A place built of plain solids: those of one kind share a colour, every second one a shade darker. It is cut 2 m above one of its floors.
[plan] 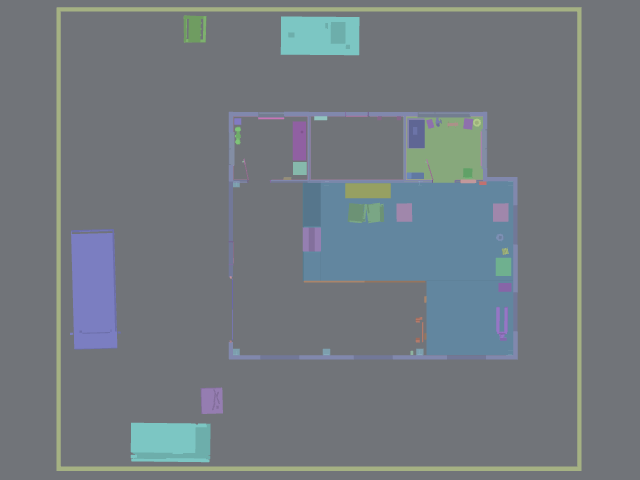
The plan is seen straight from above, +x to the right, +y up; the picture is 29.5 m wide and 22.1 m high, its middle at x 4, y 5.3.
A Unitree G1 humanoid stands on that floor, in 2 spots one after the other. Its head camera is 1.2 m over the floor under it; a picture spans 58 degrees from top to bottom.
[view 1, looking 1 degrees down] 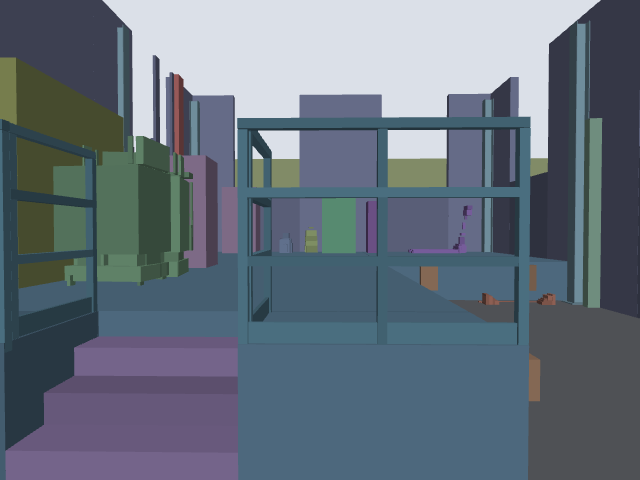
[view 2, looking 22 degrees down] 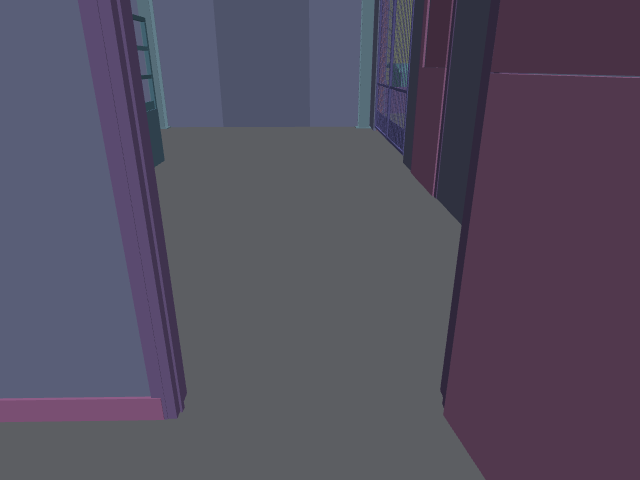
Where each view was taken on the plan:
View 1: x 1.20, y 4.35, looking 1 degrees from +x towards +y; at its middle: wall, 11.70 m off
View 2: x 1.20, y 9.30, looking -91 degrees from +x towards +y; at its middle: ground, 3.20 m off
